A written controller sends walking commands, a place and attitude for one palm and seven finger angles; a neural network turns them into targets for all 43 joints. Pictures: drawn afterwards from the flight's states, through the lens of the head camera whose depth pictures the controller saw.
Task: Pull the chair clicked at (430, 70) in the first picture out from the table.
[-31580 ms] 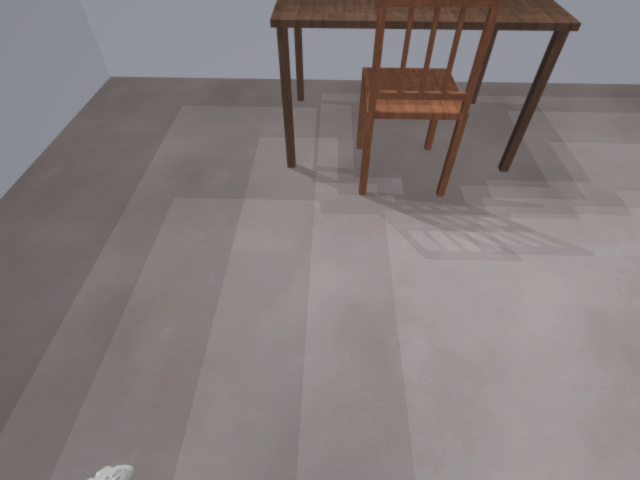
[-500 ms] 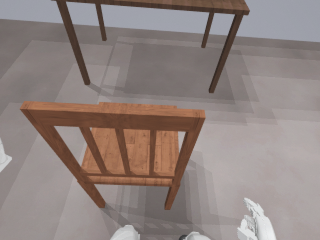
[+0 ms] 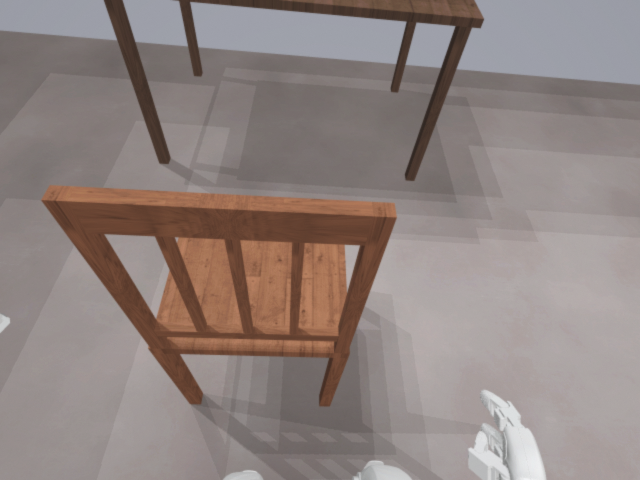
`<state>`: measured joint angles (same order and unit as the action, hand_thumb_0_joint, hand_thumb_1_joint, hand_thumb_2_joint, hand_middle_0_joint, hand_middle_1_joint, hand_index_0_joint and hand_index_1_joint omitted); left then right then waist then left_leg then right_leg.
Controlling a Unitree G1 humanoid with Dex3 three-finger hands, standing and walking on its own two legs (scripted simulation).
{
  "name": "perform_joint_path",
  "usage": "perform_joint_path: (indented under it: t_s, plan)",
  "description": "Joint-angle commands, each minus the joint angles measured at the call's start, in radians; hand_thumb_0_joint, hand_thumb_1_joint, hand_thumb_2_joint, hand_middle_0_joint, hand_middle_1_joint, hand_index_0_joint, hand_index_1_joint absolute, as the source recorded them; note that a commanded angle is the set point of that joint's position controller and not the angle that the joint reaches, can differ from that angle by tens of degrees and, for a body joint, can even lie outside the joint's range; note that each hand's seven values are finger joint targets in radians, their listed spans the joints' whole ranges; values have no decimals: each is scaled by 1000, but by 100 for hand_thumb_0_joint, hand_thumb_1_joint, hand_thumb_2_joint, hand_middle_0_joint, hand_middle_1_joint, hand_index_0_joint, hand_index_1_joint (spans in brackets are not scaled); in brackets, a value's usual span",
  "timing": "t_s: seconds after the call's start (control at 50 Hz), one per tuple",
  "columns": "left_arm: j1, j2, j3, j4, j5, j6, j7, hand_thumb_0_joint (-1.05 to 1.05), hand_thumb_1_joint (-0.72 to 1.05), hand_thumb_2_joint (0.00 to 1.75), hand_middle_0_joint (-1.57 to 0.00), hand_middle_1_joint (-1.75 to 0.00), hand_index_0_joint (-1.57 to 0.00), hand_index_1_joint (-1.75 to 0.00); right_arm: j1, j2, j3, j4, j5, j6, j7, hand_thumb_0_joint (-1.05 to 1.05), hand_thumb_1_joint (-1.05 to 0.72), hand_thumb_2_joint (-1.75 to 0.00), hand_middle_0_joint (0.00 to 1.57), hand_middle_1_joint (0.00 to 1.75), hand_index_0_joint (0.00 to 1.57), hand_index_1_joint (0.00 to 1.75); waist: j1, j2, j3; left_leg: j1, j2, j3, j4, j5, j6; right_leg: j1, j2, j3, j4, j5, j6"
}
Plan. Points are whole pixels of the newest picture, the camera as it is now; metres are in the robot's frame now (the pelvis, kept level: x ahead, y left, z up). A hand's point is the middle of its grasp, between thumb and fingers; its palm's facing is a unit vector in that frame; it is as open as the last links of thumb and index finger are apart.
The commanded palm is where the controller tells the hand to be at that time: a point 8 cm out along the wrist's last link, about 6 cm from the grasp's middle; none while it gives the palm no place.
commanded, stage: step back with the hand held close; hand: left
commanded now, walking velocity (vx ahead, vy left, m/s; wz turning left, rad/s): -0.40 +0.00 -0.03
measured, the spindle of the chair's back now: (241, 290) +0.39 +0.14 -0.08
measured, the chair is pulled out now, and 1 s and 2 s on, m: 0.79 0.79 0.79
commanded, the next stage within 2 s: stop stepping back and stand still in 0.12 s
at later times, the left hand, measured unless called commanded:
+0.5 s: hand out of the picture +0.11 +0.24 +0.17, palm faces +0.37 -0.79 -0.48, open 7.4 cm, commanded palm +0.06 +0.27 +0.19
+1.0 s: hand out of the picture +0.08 +0.23 +0.17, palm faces +0.43 -0.79 -0.44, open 7.4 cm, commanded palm +0.03 +0.27 +0.19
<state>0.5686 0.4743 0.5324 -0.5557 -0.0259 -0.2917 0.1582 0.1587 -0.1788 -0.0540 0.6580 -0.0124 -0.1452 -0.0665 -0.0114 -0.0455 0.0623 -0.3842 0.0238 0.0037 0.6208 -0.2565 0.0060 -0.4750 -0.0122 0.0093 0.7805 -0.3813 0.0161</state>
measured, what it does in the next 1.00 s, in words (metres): walks backwards: right foot, then left foot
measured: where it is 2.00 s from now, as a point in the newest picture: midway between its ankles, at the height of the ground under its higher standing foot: outside the picture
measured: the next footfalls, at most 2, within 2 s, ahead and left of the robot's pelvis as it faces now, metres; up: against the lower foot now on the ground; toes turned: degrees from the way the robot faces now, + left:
right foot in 0.16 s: -0.03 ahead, -0.16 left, +0.00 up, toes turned -2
left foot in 0.38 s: -0.02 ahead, +0.10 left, +0.00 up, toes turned -4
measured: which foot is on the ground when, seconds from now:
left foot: down 0.00-0.22, up 0.24-0.36, down 0.38-1.00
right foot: up 0.00-0.14, down 0.16-1.00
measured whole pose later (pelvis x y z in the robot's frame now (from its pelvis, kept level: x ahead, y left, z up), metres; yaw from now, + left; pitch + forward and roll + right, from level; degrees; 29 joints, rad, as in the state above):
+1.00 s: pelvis -0.12 -0.03 +0.01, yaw -2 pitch -3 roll -1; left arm 0.53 0.37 0.39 -0.44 -0.01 -0.18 0.16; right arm 0.24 -0.21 -0.01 0.65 0.01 -0.12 -0.07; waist 0.00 0.02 0.02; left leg -0.28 0.02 -0.04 0.53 -0.27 0.01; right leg -0.24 0.01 0.02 0.43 -0.16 0.01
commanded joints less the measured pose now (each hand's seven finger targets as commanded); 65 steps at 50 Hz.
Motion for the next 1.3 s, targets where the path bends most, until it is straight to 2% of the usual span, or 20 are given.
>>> perform_joint_path:
  t_s: [0.0,0.06,0.16,0.18,0.22,0.26,0.32,0.38,0.42,0.44,0.5,0.64,0.82,1.0,1.02,1.06,1.12,1.14,1.2,1.28]
  plan:
    - [-46,129,52,-294,-9,-68,9,0,90,90,-20,-30,-20,-30,-17,-159,-58,-112,5,-80,10,0,-90,-90,20,30,20,30,7,255,-184,203,314,-168,-162,757,133,62,-19,8,23,-59,-8]
    - [-5,134,61,-312,-16,-79,1,0,90,90,-20,-30,-20,-30,-16,-156,-44,-111,-5,-101,19,0,-90,-90,20,30,20,30,12,335,-233,242,275,-179,-135,674,93,167,-25,-20,-215,48,-31]
    - [30,176,131,-220,-19,-95,-14,0,90,90,-20,-30,-20,-30,-33,-149,-30,-108,-3,-89,11,0,-90,-90,20,30,20,30,19,242,-230,137,213,-139,-82,369,46,299,-31,-80,-405,293,-24]
    - [36,167,119,-217,-17,-92,-21,0,90,90,-20,-30,-20,-30,-12,-160,-48,-117,2,-79,13,0,-90,-90,20,30,20,30,15,100,-277,136,148,-73,5,317,7,300,-60,-31,-375,434,-52]
    - [128,163,108,-126,-38,-59,-16,0,90,90,-20,-30,-20,-30,12,-132,-56,-145,35,-41,9,0,-90,-90,20,30,20,30,-10,-112,-305,111,17,3,197,-14,-38,208,-278,197,-419,516,-150]
    - [132,153,102,-87,-53,15,8,0,90,90,-20,-30,-20,-30,-35,-110,-32,-174,45,6,11,0,-90,-90,20,30,20,30,-7,-120,-226,35,13,-71,285,-186,-31,144,-340,235,-450,306,-178]
    - [60,164,81,-106,-35,44,32,0,90,90,-20,-30,-20,-30,-55,-119,0,-188,44,11,-10,0,-90,-90,20,30,20,30,-19,-106,-160,95,17,-45,-74,-105,-1,175,-220,127,-402,135,-85]
    - [22,159,49,-178,-20,25,34,0,90,90,-20,-30,-20,-30,-41,-162,-18,-191,40,-30,-25,0,-90,-90,20,30,20,30,9,25,-138,109,97,-122,-264,45,40,295,-99,86,-349,167,-24]
    - [-5,140,24,-185,-7,24,28,0,90,90,-20,-30,-20,-30,-46,-146,0,-192,40,-46,-23,0,-90,-90,20,30,20,30,2,248,-81,-6,131,-188,-353,-199,57,309,-61,19,-324,18,-3]
    - [-38,133,12,-182,2,25,31,0,90,90,-20,-30,-20,-30,-42,-150,0,-190,42,-52,-24,0,-90,-90,20,30,20,30,3,249,-45,-97,137,-201,-380,-311,62,347,-46,8,-310,20,-1]
    - [-60,137,0,-152,11,24,32,0,90,90,-20,-30,-20,-30,-7,-150,-9,-175,51,-68,-19,0,-90,-90,20,30,20,30,4,168,-25,-102,99,-171,-353,-341,54,359,-35,15,-382,39,-4]
    - [-90,98,-16,-116,18,22,26,0,90,90,-20,-30,-20,-30,-1,-147,-5,-175,36,-61,-9,0,-90,-90,20,30,20,30,-1,180,-35,-84,74,-144,-327,-381,49,338,-4,33,-387,-1,-20]
    - [-106,104,-15,-79,6,46,23,0,90,90,-20,-30,-20,-30,-6,-142,0,-157,20,-34,-10,0,-90,-90,20,30,20,30,-9,21,-57,72,21,-90,-177,-234,43,197,-64,162,-514,-124,-59]
    - [-92,127,9,-95,14,34,26,0,90,90,-20,-30,-20,-30,-20,-139,-4,-163,33,-41,-11,0,-90,-90,20,30,20,30,6,111,-76,51,54,-129,-283,-212,50,290,-46,111,-475,2,-30]
    - [-138,-146,-427,652,89,218,-125,0,90,90,-20,-30,-20,-30,-1,-220,-25,49,4,-24,87,0,-90,-90,20,30,20,30,-45,91,6,-26,66,-162,-142,-25,32,102,-64,25,-258,108,-42]
    - [-126,-217,-431,727,64,305,-149,0,90,90,-20,-30,-20,-30,52,-133,4,44,-11,74,80,0,-90,-90,20,30,20,30,3,106,-41,-121,86,-173,-228,-253,35,149,-52,19,-270,-81,-26]
    - [-231,-156,-446,867,69,302,-143,0,90,90,-20,-30,-20,-30,98,-124,15,37,-25,113,79,0,-90,-90,20,30,20,30,2,-209,-30,-61,-5,-132,-104,-116,32,137,-104,85,-378,-108,-69]
    - [-259,-140,-451,922,66,303,-142,0,90,90,-20,-30,-20,-30,123,-133,13,53,-23,122,79,0,-90,-90,20,30,20,30,-8,-219,-41,5,-15,-123,-76,-82,31,102,-126,97,-400,-133,-88]
    - [-302,-121,-476,1102,58,311,-140,0,90,90,-20,-30,-20,-30,148,-144,25,116,-20,130,77,0,-90,-90,20,30,20,30,-8,-45,4,15,15,-161,-157,-75,38,77,-82,72,-364,-104,-76]
    - [-217,-155,-503,1320,45,296,-132,0,90,90,-20,-30,-20,-30,151,-131,41,195,-7,110,60,0,-90,-90,20,30,20,30,31,214,-85,0,54,-187,-262,22,44,297,-45,32,-304,170,-45]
